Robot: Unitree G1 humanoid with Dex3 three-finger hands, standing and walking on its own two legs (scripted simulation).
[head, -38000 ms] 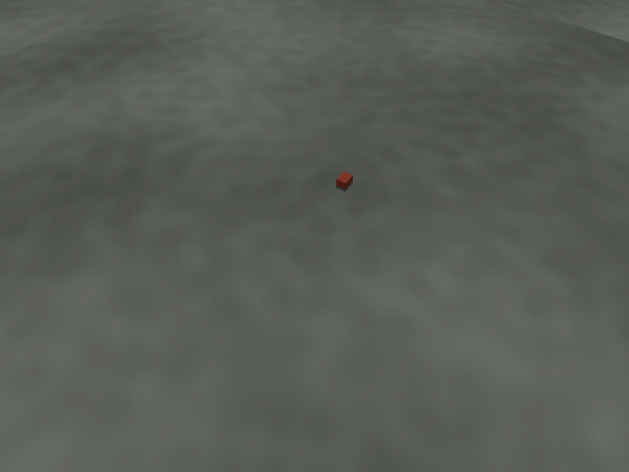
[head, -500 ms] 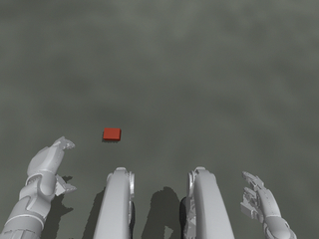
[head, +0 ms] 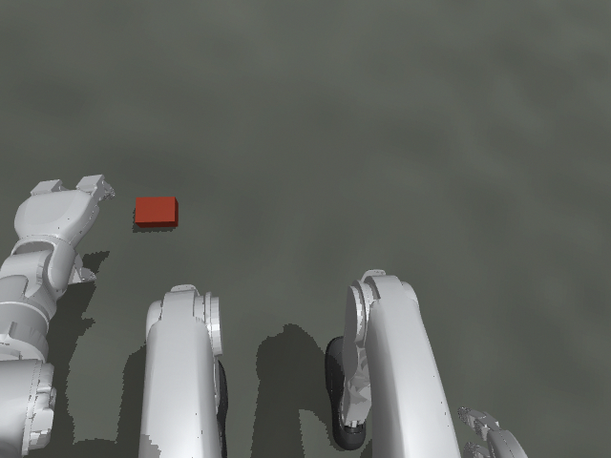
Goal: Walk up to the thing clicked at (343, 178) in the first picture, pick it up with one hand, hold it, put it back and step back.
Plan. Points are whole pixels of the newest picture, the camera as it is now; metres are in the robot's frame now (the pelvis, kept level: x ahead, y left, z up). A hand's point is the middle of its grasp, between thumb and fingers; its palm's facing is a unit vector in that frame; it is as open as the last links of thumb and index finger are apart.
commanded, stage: rise first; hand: left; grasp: from above
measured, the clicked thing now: (157, 212) +0.51 +0.24 -0.37
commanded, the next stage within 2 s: none
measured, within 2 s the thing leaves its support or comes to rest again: neither
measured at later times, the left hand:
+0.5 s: hand (100, 223) +0.44 +0.29 -0.21, palm faces -0.47 -0.03 -0.88, open 13.0 cm
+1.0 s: hand (112, 218) +0.46 +0.28 -0.24, palm faces -0.46 -0.05 -0.88, open 13.1 cm
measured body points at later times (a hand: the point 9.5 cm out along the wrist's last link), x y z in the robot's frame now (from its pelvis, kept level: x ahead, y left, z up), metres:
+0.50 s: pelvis +0.01 +0.00 -0.05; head +0.24 +0.06 +0.34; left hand +0.46 +0.29 -0.16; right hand +0.07 -0.28 -0.16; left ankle +0.08 +0.13 -0.35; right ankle +0.11 -0.14 -0.35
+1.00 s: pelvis +0.01 +0.00 -0.06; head +0.26 +0.06 +0.32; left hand +0.48 +0.28 -0.19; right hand +0.06 -0.28 -0.16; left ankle +0.08 +0.13 -0.35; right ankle +0.11 -0.14 -0.35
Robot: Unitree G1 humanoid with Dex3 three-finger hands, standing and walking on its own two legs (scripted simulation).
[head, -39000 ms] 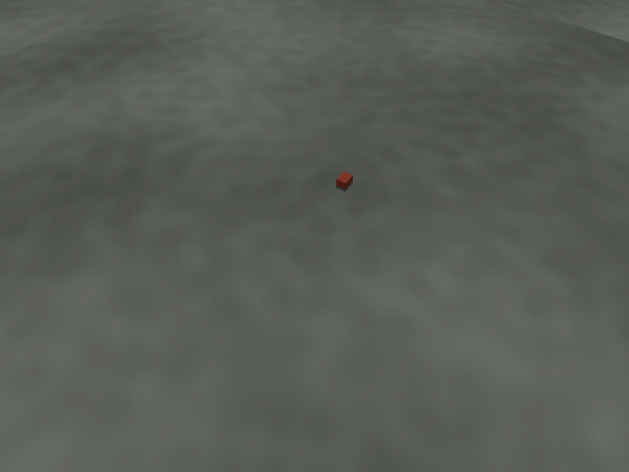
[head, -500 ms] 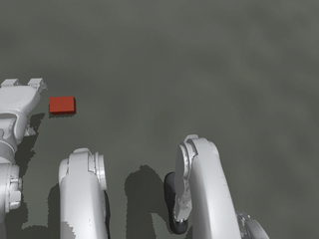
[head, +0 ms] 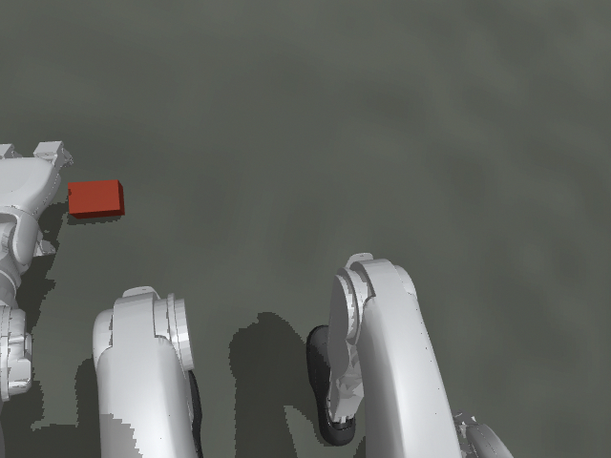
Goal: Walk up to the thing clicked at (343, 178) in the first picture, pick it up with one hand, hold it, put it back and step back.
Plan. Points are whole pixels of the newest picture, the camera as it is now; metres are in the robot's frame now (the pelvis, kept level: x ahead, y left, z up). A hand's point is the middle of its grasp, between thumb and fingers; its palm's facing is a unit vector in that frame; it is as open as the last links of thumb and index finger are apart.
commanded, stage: rise first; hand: left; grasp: from above
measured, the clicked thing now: (97, 199) +0.49 +0.26 -0.31
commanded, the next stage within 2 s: approach in 1.72 s
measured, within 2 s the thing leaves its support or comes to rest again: neither
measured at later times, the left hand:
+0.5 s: hand (43, 208) +0.44 +0.29 -0.20, palm faces -0.46 -0.06 -0.89, open 13.4 cm
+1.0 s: hand (42, 201) +0.45 +0.29 -0.19, palm faces -0.46 -0.05 -0.89, open 13.4 cm
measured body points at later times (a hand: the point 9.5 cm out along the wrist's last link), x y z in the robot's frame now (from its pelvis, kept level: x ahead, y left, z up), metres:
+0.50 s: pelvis +0.00 +0.00 -0.01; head +0.25 +0.08 +0.36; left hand +0.46 +0.29 -0.14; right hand +0.05 -0.28 -0.11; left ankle +0.07 +0.13 -0.29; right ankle +0.10 -0.13 -0.29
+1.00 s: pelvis +0.00 +0.00 -0.01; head +0.24 +0.07 +0.36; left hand +0.47 +0.29 -0.14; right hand +0.04 -0.28 -0.10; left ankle +0.07 +0.13 -0.29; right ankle +0.10 -0.13 -0.29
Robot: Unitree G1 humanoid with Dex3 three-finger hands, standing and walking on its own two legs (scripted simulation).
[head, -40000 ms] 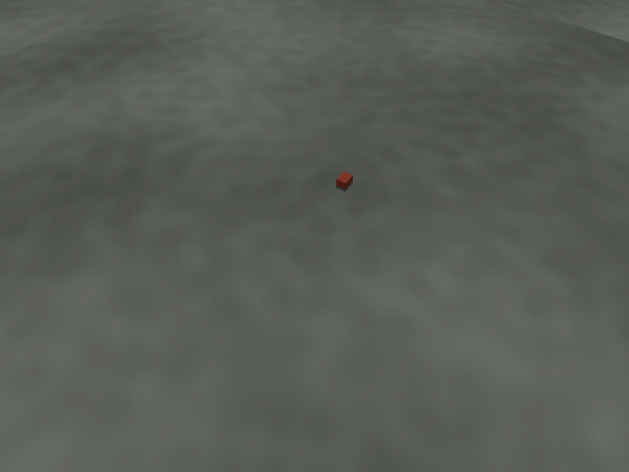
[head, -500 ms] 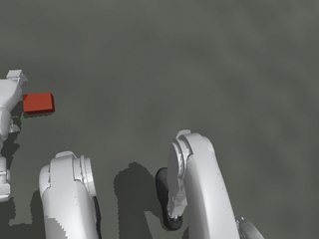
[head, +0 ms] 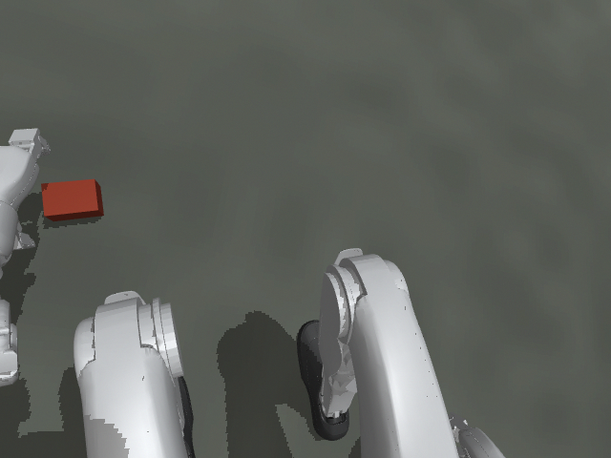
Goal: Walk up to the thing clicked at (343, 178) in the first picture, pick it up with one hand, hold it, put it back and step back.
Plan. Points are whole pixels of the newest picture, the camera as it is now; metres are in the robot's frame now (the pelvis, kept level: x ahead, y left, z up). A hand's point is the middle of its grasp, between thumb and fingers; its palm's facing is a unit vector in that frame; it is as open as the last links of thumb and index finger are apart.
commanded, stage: rise first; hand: left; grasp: from above
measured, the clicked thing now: (73, 200) +0.48 +0.26 -0.30
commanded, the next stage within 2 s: approach in 0.72 s
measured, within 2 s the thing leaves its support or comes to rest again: neither
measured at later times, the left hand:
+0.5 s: hand (8, 206) +0.44 +0.30 -0.17, palm faces -0.46 -0.06 -0.89, open 13.1 cm
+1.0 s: hand (19, 200) +0.45 +0.29 -0.17, palm faces -0.45 -0.04 -0.89, open 12.6 cm
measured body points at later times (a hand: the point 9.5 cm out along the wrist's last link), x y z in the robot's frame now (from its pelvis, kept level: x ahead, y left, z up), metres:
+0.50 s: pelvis +0.00 +0.00 +0.00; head +0.23 +0.08 +0.38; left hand +0.46 +0.30 -0.12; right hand +0.05 -0.27 -0.10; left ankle +0.07 +0.13 -0.29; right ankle +0.10 -0.13 -0.29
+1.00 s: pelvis +0.00 +0.00 +0.00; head +0.23 +0.08 +0.38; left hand +0.47 +0.29 -0.12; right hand +0.05 -0.27 -0.10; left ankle +0.07 +0.13 -0.29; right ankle +0.11 -0.13 -0.29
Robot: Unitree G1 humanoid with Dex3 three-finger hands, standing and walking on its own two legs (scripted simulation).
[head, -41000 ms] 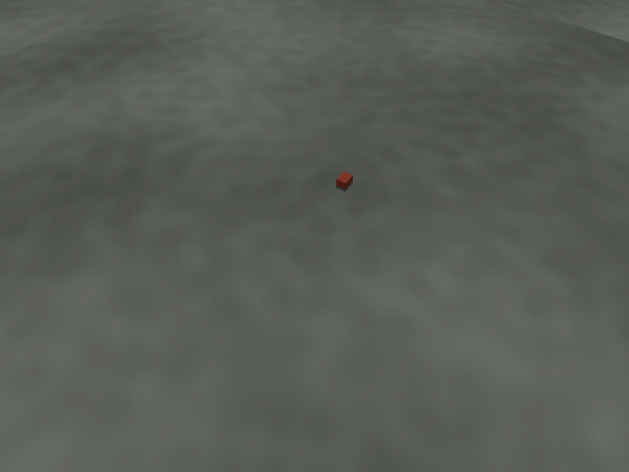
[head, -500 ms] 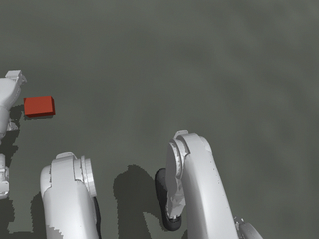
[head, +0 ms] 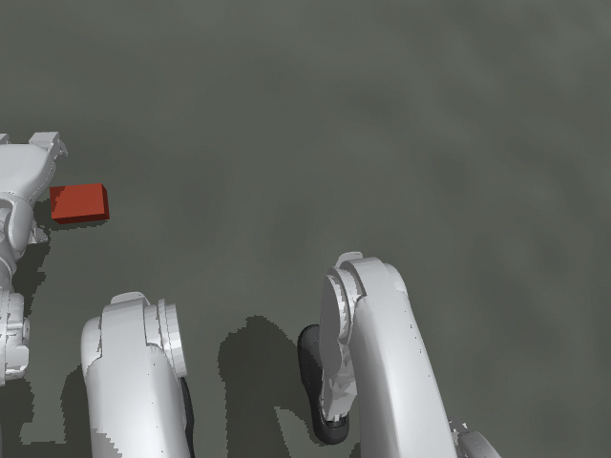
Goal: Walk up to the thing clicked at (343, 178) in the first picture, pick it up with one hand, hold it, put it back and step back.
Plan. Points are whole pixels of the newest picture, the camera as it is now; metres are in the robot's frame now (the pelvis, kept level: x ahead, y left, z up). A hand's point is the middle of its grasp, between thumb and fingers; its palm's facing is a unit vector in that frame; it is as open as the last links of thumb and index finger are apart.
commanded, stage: approach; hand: left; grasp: from above
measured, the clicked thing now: (80, 203) +0.49 +0.26 -0.30
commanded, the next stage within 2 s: close in in 0.54 s
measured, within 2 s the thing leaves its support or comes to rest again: neither
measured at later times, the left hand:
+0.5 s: hand (54, 198) +0.46 +0.26 -0.19, palm faces -0.50 -0.06 -0.87, open 12.5 cm
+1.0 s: hand (65, 196) +0.47 +0.25 -0.21, palm faces -0.48 -0.08 -0.87, open 12.1 cm
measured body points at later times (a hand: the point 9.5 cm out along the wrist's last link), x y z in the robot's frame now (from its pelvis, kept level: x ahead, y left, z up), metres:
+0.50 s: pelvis +0.00 +0.00 +0.00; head +0.25 +0.05 +0.37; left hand +0.49 +0.26 -0.14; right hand +0.01 -0.27 -0.10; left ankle +0.07 +0.13 -0.29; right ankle +0.11 -0.13 -0.29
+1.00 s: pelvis +0.00 +0.00 -0.01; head +0.25 +0.08 +0.35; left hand +0.49 +0.25 -0.16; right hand +0.03 -0.27 -0.09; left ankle +0.07 +0.13 -0.29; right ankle +0.11 -0.13 -0.29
